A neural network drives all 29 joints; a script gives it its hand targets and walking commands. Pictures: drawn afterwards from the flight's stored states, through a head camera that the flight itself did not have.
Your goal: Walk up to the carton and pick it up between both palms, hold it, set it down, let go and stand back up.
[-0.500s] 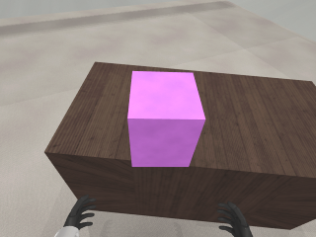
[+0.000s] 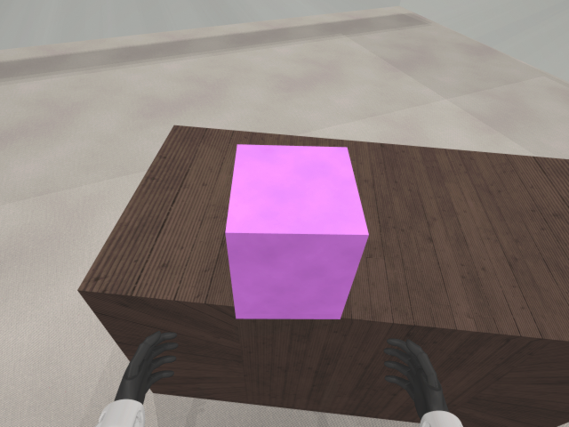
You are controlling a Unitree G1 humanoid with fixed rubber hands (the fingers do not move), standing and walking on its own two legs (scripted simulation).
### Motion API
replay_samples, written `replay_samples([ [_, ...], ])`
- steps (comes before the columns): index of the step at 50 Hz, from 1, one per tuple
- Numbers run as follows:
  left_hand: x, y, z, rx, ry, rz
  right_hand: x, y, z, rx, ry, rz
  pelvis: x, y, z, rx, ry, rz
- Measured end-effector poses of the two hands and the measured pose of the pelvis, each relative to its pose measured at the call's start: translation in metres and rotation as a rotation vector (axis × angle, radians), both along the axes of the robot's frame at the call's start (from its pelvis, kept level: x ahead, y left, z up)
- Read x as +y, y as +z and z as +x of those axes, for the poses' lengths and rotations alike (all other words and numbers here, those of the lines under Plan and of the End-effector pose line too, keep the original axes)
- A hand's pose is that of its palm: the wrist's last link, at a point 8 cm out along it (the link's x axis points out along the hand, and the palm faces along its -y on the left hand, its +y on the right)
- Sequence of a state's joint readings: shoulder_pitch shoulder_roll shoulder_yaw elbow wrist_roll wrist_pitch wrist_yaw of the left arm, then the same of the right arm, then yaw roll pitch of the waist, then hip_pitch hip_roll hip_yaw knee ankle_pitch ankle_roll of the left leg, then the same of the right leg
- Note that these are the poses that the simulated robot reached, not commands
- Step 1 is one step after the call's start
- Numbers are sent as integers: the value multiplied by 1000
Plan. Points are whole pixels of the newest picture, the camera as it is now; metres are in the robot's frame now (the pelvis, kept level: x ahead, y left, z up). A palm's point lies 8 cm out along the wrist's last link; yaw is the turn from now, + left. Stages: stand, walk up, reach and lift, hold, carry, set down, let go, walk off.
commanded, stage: reach and lift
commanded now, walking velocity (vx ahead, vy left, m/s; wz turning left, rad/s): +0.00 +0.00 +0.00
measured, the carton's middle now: (290, 234) +0.46 +0.03 -0.01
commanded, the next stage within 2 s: none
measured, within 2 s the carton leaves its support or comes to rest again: neither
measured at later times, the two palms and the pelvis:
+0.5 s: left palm (149, 344) +0.24 +0.23 -0.03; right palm (416, 357) +0.25 -0.17 -0.03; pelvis -0.01 +0.00 -0.01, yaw +0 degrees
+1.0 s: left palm (155, 272) +0.32 +0.23 +0.04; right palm (412, 287) +0.33 -0.16 +0.04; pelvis -0.01 +0.00 +0.00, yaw -1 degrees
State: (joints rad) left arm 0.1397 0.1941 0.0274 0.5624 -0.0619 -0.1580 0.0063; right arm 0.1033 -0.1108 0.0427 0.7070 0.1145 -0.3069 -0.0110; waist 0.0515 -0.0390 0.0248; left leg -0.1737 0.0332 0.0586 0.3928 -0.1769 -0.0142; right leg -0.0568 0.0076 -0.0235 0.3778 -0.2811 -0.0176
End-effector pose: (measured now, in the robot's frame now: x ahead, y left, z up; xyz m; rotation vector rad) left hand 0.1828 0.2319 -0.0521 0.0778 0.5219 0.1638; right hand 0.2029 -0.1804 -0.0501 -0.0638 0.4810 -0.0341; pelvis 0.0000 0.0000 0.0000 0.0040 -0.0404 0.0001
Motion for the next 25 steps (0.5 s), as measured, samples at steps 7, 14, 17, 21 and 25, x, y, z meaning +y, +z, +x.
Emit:
replay_samples([
  [7,0,12,18,-97,-13,1,3,7,14,-85,-7,25,-4,-2,1,2,4,1],
  [14,-1,19,33,-167,-17,-9,5,16,29,-158,-4,36,-5,-4,-2,8,6,2],
  [17,-2,22,40,-207,-17,-13,7,20,36,-190,2,41,-5,-5,-3,17,7,2],
  [21,-5,24,49,-239,-22,-16,11,22,44,-206,-3,47,-5,-7,-5,24,8,1],
  [25,-6,25,58,-247,-19,-26,13,23,51,-205,-6,46,-4,-8,-7,38,7,-2],
])
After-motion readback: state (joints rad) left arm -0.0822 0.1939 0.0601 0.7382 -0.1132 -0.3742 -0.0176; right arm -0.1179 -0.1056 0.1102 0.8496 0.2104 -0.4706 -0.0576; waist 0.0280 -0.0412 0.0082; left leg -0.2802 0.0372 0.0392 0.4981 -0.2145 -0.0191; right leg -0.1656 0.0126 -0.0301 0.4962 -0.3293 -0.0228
